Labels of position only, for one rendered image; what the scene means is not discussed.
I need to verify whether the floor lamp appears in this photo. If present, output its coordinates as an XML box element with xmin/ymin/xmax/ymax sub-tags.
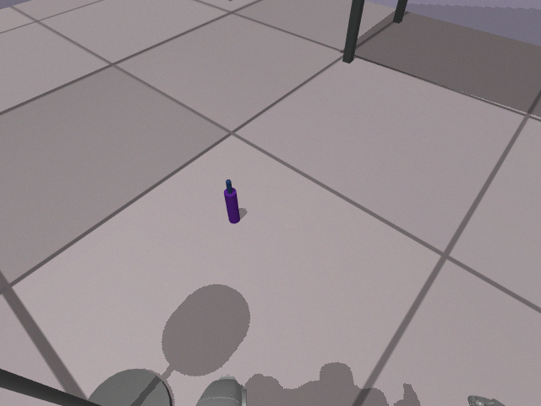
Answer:
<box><xmin>0</xmin><ymin>369</ymin><xmax>172</xmax><ymax>406</ymax></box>

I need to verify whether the bottle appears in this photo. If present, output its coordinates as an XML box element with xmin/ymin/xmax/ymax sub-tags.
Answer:
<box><xmin>224</xmin><ymin>179</ymin><xmax>240</xmax><ymax>223</ymax></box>

